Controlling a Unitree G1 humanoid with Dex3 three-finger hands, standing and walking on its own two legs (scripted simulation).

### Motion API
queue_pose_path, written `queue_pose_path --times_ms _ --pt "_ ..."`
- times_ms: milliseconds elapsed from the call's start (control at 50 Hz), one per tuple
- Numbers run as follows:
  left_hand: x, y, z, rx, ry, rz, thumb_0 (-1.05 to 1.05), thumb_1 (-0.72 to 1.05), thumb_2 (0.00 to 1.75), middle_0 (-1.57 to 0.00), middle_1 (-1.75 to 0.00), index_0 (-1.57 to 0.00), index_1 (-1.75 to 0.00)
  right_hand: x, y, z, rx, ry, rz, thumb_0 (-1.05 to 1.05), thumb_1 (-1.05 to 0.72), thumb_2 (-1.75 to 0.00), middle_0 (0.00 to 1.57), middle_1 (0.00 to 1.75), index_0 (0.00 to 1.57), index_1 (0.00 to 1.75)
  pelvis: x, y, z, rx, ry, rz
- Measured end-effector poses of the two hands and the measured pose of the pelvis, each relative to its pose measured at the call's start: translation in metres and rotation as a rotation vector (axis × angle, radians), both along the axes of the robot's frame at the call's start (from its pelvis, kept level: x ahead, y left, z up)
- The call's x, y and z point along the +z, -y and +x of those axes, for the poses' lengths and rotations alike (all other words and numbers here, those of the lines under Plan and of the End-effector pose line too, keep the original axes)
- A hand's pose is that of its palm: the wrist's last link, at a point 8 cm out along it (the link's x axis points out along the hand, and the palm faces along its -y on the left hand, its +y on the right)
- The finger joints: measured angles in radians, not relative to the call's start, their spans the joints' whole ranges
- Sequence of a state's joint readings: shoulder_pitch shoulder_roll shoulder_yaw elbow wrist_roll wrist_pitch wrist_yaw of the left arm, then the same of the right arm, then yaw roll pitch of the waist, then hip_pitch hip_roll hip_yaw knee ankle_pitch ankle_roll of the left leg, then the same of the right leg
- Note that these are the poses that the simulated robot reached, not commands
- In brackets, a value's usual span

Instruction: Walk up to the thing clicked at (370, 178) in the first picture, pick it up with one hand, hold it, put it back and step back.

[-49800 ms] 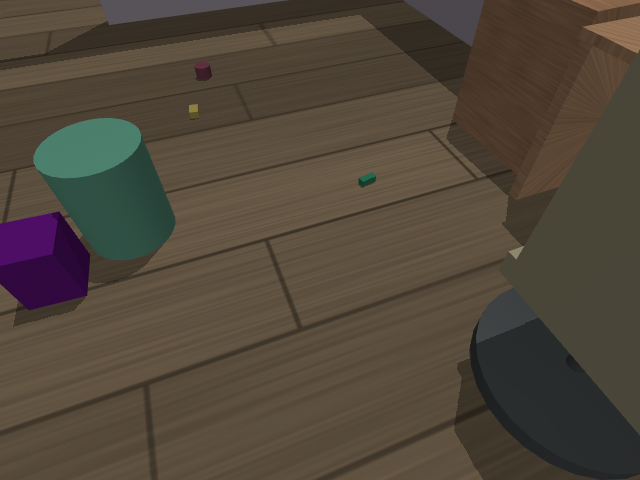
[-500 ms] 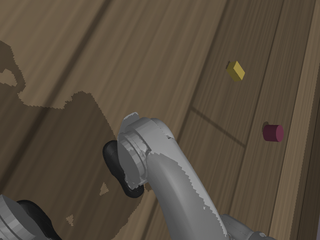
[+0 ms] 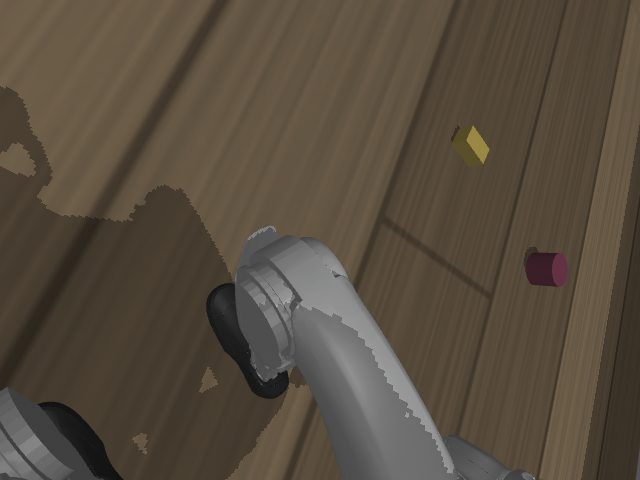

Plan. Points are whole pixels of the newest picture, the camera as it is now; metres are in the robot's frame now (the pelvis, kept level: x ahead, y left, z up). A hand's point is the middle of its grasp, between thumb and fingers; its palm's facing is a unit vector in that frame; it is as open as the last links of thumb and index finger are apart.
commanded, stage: close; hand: left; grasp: from above
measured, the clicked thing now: out of the picture +0.48 +0.34 -0.32
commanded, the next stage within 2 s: settle in 1.20 s
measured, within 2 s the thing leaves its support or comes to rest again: leaves its support in 1.66 s
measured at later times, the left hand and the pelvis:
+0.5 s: hand out of the picture +0.46 +0.34 -0.29, palm faces -0.18 -0.39 -0.90, open 8.6 cm; pelvis +0.00 +0.00 +0.00, yaw +0 degrees
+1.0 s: hand out of the picture +0.46 +0.33 -0.29, palm faces -0.18 -0.38 -0.91, open 6.9 cm; pelvis +0.00 +0.00 +0.00, yaw +0 degrees
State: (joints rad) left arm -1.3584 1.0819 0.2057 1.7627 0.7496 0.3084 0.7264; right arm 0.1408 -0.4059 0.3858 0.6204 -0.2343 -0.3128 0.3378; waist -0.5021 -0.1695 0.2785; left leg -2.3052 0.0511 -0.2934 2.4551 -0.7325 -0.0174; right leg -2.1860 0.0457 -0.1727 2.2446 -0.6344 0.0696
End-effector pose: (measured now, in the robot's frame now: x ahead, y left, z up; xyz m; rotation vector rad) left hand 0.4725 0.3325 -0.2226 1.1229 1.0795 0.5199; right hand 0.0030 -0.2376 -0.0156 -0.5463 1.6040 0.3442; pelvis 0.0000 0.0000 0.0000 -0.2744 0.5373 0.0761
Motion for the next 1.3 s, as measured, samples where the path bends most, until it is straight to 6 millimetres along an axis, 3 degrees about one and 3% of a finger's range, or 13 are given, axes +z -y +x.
queue_pose_path --times_ms 180,580,840,1120,1300 --pt "-0.002 0.006 0.001 -0.003 -0.003 0.007 0.00 0.07 0.56 -0.57 -0.59 -0.57 -0.59 -0.001 0.002 -0.004 -0.016 -0.005 0.005 0.01 -0.91 -0.90 0.19 0.30 0.20 0.30 -0.001 0.002 -0.001 -0.006 0.002 0.005" --pt "-0.006 -0.016 -0.016 0.009 -0.023 -0.003 0.00 0.30 0.40 -0.75 -0.46 -0.76 -0.45 -0.010 0.000 0.012 0.023 0.031 0.008 0.01 -0.91 -0.90 0.19 0.30 0.20 0.30 -0.003 -0.001 -0.001 -0.001 0.009 0.000" --pt "-0.006 -0.005 -0.012 -0.020 -0.012 0.004 0.00 0.42 0.36 -0.86 -0.40 -0.86 -0.39 -0.007 -0.001 0.012 0.022 0.039 0.010 0.01 -0.92 -0.90 0.19 0.30 0.20 0.30 -0.002 -0.001 0.000 0.001 0.011 -0.001" --pt "-0.005 -0.002 -0.011 -0.008 -0.011 0.003 0.00 0.45 0.30 -0.89 -0.33 -0.90 -0.33 -0.005 0.001 0.000 0.002 0.009 0.014 0.01 -0.91 -0.90 0.19 0.30 0.20 0.30 -0.002 0.001 -0.001 -0.002 0.012 0.004" --pt "-0.005 -0.003 -0.011 0.003 -0.009 -0.003 0.00 0.46 0.26 -0.91 -0.30 -0.92 -0.30 -0.005 0.002 0.002 0.008 0.020 0.015 0.01 -0.91 -0.90 0.19 0.30 0.20 0.30 -0.002 0.001 -0.002 -0.002 0.014 0.005"
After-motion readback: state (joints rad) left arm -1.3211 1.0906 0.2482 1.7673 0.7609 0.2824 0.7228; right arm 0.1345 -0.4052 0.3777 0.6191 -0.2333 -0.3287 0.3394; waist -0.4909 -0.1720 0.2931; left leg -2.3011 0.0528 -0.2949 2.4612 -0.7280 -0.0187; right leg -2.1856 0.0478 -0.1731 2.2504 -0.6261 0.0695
